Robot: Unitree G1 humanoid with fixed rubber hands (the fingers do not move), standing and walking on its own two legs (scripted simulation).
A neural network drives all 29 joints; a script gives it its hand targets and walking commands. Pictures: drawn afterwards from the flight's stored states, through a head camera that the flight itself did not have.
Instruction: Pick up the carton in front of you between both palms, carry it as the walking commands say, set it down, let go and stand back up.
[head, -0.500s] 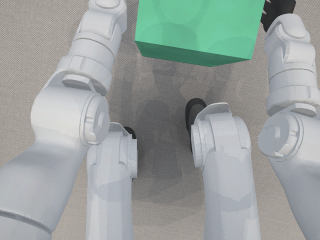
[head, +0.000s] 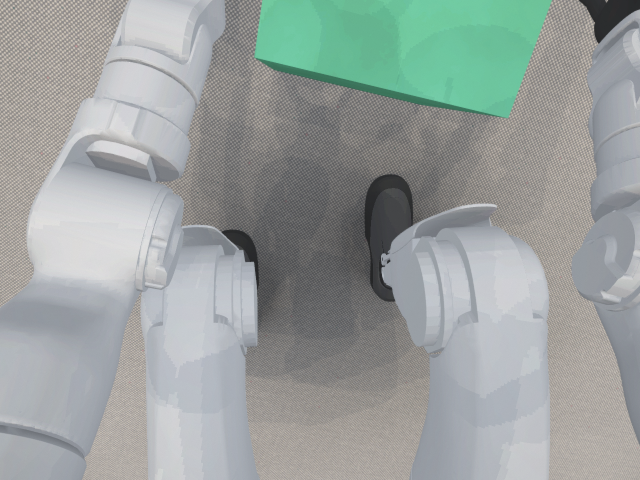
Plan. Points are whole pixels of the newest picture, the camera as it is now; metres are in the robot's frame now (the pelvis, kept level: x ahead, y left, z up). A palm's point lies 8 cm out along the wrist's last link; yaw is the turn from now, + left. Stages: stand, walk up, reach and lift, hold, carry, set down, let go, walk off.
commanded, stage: set down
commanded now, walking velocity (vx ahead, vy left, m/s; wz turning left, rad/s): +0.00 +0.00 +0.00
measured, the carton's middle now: out of the picture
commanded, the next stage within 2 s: let go in 1.04 s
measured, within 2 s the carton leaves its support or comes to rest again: neither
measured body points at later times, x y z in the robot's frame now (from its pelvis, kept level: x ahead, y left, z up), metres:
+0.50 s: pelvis +0.01 +0.00 +0.08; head +0.33 -0.07 +0.39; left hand +0.59 +0.03 -0.03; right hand +0.48 -0.34 -0.04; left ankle +0.09 +0.12 -0.35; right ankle +0.15 -0.13 -0.35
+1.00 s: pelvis +0.04 -0.01 +0.21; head +0.34 -0.07 +0.55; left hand +0.59 +0.03 +0.11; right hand +0.48 -0.35 +0.11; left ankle +0.09 +0.12 -0.35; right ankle +0.15 -0.13 -0.35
